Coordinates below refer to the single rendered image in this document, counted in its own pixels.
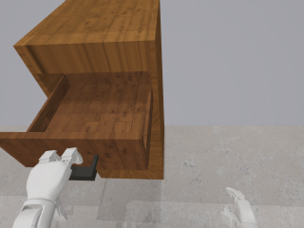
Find right robot hand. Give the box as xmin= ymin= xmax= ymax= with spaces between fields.
xmin=220 ymin=187 xmax=257 ymax=228

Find handle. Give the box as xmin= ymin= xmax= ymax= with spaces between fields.
xmin=68 ymin=155 xmax=99 ymax=181

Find cabinet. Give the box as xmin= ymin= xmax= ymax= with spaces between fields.
xmin=13 ymin=0 xmax=164 ymax=180

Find drawer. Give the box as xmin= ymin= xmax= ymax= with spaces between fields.
xmin=0 ymin=71 xmax=154 ymax=170

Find left robot hand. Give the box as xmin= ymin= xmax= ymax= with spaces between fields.
xmin=26 ymin=147 xmax=84 ymax=222

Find robot left forearm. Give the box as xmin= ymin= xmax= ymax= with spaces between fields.
xmin=12 ymin=198 xmax=56 ymax=228

